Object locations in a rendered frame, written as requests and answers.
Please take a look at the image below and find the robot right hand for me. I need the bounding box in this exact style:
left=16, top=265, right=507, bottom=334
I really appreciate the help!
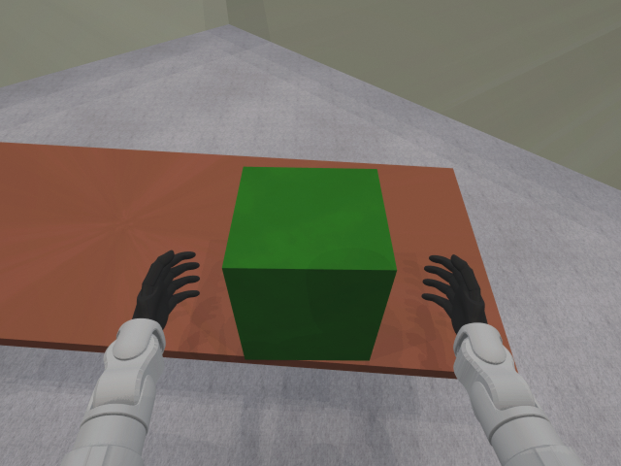
left=421, top=254, right=488, bottom=335

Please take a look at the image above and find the robot left forearm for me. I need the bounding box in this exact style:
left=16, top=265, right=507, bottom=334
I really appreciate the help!
left=60, top=318, right=166, bottom=466

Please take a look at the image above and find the robot left hand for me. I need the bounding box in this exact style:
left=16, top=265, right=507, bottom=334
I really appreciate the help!
left=132, top=250, right=200, bottom=330

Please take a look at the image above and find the table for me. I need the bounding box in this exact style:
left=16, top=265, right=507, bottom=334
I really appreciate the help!
left=0, top=142, right=518, bottom=380

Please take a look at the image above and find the robot right forearm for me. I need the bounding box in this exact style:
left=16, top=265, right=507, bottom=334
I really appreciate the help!
left=453, top=322, right=585, bottom=466

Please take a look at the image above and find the carton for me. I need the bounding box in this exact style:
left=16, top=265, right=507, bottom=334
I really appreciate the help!
left=222, top=167, right=397, bottom=361

